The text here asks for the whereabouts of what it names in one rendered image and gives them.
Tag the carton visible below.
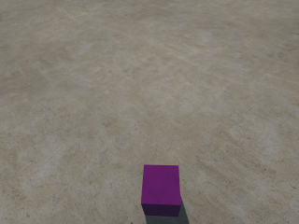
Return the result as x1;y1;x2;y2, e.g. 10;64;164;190
141;164;181;217

